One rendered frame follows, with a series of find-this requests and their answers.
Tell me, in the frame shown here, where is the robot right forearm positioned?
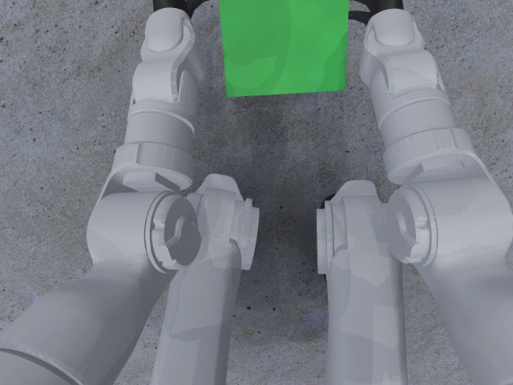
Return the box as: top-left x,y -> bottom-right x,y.
359,9 -> 513,241

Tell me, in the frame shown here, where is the robot right hand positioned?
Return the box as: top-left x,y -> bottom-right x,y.
348,0 -> 404,26

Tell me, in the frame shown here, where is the robot left forearm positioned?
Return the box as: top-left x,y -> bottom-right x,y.
87,7 -> 207,226

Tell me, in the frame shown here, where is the robot thigh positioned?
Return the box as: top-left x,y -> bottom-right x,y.
150,187 -> 259,385
317,195 -> 408,385

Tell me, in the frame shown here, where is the robot left upper arm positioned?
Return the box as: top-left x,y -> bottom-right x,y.
0,190 -> 201,385

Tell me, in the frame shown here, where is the robot left thigh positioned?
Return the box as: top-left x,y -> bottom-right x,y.
150,187 -> 259,385

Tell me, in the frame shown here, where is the robot left hand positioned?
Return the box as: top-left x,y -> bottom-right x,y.
153,0 -> 209,19

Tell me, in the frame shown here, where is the carton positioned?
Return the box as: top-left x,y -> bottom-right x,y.
219,0 -> 349,97

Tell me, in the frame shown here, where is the robot right thigh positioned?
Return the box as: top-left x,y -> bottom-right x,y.
317,195 -> 408,385

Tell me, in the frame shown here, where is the robot right upper arm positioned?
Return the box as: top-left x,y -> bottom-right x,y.
384,176 -> 513,385

